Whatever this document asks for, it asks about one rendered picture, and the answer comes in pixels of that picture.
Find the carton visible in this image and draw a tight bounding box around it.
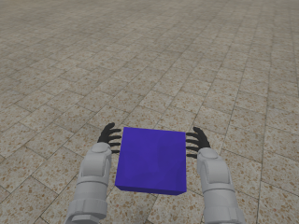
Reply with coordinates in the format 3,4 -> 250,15
114,127 -> 187,196

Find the left robot hand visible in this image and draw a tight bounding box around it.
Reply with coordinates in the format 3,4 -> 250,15
97,122 -> 121,154

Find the right robot hand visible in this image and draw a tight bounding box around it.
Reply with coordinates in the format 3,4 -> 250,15
185,127 -> 211,159

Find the right robot forearm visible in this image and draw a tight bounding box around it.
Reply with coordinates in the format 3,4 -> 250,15
196,147 -> 246,224

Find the left robot forearm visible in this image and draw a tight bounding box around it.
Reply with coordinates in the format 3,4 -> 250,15
64,142 -> 112,224

